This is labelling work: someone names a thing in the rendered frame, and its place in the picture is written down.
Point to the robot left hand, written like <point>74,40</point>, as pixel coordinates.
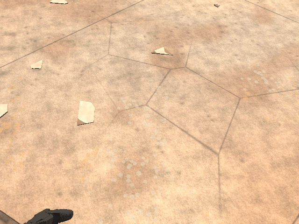
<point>48,216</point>

